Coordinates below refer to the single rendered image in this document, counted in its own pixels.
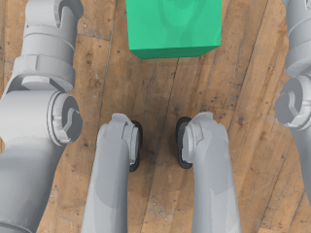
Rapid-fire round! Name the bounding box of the robot left thigh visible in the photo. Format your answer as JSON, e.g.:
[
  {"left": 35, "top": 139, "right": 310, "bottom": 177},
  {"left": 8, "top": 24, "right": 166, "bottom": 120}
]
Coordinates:
[{"left": 81, "top": 120, "right": 139, "bottom": 233}]

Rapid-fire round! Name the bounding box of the right robot forearm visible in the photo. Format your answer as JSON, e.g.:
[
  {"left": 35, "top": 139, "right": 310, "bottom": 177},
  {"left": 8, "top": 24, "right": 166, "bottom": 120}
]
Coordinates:
[{"left": 281, "top": 0, "right": 311, "bottom": 77}]

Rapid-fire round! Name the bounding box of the right robot upper arm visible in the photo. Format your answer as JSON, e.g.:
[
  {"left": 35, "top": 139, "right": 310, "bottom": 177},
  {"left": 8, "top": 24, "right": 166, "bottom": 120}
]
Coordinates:
[{"left": 275, "top": 72, "right": 311, "bottom": 208}]

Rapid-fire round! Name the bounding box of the robot left shin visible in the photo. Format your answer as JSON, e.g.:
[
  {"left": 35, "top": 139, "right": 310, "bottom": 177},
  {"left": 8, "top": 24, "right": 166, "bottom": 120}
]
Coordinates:
[{"left": 96, "top": 114, "right": 136, "bottom": 165}]

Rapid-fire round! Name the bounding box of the left robot upper arm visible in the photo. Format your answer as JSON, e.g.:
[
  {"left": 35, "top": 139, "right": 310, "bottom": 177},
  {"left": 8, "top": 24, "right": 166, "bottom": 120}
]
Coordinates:
[{"left": 0, "top": 90, "right": 83, "bottom": 233}]

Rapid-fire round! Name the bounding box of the left robot forearm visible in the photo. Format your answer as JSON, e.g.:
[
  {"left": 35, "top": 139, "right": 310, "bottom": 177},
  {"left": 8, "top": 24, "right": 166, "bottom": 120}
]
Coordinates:
[{"left": 0, "top": 0, "right": 85, "bottom": 102}]

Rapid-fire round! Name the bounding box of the carton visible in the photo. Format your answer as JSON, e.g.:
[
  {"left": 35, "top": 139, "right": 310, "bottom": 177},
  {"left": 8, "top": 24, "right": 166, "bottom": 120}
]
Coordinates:
[{"left": 125, "top": 0, "right": 223, "bottom": 59}]

